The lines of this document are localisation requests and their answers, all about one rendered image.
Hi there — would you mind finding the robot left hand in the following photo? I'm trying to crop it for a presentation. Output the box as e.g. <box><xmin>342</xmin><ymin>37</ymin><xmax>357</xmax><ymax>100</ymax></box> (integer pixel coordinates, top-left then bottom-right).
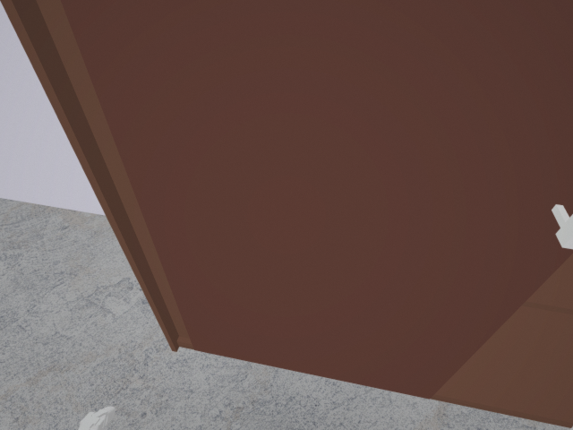
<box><xmin>78</xmin><ymin>407</ymin><xmax>115</xmax><ymax>430</ymax></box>

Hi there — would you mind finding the handle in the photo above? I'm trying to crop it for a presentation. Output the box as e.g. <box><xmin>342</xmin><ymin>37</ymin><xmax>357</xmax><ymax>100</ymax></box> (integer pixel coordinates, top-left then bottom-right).
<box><xmin>552</xmin><ymin>204</ymin><xmax>573</xmax><ymax>249</ymax></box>

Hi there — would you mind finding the wardrobe door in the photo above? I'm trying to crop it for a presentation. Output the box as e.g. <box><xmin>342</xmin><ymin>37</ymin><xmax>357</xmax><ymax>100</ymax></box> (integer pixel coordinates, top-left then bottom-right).
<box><xmin>61</xmin><ymin>0</ymin><xmax>573</xmax><ymax>399</ymax></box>
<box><xmin>36</xmin><ymin>0</ymin><xmax>190</xmax><ymax>339</ymax></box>

